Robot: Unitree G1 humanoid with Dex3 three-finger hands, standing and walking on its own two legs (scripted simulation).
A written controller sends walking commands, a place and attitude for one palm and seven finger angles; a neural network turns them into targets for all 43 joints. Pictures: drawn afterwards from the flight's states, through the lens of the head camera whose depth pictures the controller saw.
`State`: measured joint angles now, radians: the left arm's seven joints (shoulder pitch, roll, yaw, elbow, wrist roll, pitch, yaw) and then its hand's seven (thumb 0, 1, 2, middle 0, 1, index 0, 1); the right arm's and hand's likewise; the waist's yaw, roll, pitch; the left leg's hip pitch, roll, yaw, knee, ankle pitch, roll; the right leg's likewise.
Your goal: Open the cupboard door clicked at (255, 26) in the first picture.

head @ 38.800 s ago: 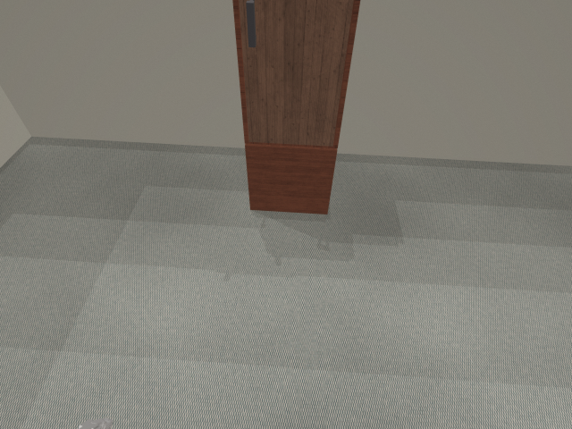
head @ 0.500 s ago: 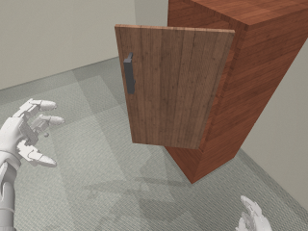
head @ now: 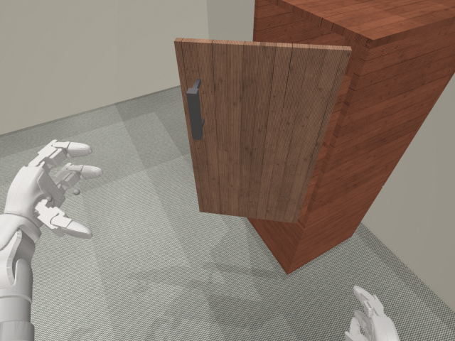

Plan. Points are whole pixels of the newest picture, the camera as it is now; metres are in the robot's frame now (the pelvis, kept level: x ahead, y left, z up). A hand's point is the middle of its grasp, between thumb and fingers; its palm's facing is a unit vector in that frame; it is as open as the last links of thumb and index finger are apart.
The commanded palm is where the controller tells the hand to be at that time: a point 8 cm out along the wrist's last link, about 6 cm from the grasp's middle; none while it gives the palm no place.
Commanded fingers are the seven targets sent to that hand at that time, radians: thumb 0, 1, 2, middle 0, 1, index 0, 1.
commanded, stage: move the hooked fingers beside the handle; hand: left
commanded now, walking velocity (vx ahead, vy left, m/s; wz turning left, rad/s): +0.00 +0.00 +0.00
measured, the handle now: (197, 109) +0.56 +0.12 +0.12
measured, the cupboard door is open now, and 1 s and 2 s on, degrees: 53 53 53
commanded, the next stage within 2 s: none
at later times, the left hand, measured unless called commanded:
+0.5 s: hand (109, 160) +0.38 +0.25 +0.13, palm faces -0.04 -1.00 +0.00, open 14.0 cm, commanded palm +0.36 +0.30 +0.13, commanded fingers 0.00 -0.50 0.30 -0.30 -1.20 -0.30 -1.20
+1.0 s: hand (140, 136) +0.46 +0.21 +0.12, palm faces -0.06 -1.00 +0.01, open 14.0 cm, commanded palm +0.44 +0.26 +0.13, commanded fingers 0.00 -0.50 0.30 -0.30 -1.20 -0.30 -1.20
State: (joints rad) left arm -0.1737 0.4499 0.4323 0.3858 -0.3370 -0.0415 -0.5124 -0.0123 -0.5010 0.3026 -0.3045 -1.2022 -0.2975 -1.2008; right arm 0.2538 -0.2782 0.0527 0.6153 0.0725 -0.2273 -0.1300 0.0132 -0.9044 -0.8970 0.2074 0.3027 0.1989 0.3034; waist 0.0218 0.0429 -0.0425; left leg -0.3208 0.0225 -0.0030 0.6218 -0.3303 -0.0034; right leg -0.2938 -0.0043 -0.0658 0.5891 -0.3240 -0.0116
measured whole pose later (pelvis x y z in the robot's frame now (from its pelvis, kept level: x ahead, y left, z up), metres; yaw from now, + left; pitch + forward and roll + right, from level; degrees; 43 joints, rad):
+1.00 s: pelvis +0.00 +0.01 -0.01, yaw -2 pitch +9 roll -1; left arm -0.73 0.48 0.36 0.97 -0.19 -0.19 -0.36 -0.01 -0.50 0.30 -0.30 -1.20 -0.30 -1.20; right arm 0.36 -0.28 0.03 0.66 0.05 -0.07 -0.07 0.01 -0.91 -0.90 0.21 0.30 0.20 0.30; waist -0.09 0.02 -0.06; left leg -0.49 0.03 0.03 0.68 -0.35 0.02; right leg -0.47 0.00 -0.03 0.63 -0.32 0.01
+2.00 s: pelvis +0.00 +0.02 -0.02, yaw -3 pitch +15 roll -2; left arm -0.97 0.54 0.36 1.19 -0.12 -0.24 -0.32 -0.01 -0.50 0.30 -0.30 -1.20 -0.30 -1.20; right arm 0.40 -0.28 0.02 0.65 0.02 0.00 -0.04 0.01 -0.91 -0.90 0.21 0.30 0.20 0.30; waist -0.15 0.02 -0.09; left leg -0.64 0.04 0.02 0.77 -0.38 0.02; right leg -0.61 0.01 -0.04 0.69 -0.34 0.01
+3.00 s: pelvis +0.00 +0.01 -0.02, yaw -3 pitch +14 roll -2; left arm -0.95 0.46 0.35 1.16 -0.12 -0.24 -0.24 -0.01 -0.50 0.30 -0.30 -1.20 -0.30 -1.20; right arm 0.43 -0.27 0.03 0.64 0.02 0.01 -0.02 0.01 -0.91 -0.90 0.21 0.30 0.20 0.30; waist -0.15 0.03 -0.09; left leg -0.63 0.05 0.03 0.78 -0.39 0.01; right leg -0.61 0.02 -0.03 0.71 -0.34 0.00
